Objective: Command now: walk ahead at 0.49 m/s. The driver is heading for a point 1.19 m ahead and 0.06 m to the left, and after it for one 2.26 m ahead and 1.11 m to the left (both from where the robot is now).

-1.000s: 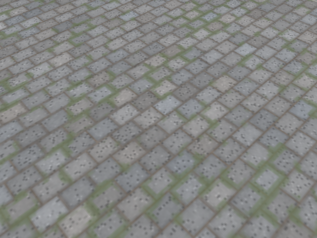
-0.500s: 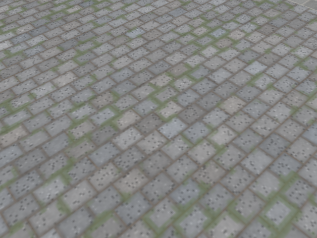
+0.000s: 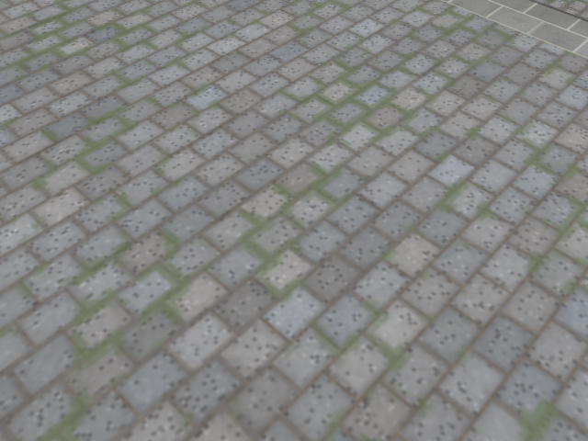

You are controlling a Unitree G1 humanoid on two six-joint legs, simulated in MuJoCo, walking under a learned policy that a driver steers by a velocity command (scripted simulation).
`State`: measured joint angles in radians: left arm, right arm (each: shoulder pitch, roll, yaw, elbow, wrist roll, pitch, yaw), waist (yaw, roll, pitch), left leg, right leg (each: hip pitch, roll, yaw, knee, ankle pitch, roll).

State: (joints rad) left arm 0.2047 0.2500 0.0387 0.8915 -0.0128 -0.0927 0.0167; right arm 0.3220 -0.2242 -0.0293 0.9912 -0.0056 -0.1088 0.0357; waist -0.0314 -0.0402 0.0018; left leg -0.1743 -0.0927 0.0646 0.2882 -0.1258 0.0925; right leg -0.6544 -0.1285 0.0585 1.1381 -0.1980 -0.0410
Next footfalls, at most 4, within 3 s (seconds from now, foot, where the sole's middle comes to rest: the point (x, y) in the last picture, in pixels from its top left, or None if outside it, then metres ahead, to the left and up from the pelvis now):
0.30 right None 0.34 -0.17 -0.78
0.88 left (264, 387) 0.65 0.07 -0.78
1.44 right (349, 278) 0.96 -0.16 -0.78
2.02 left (250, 212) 1.22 0.12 -0.78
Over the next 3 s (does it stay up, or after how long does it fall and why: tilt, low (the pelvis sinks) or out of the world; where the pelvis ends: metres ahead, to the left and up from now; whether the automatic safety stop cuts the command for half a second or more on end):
stays up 1.55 0.25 -0.02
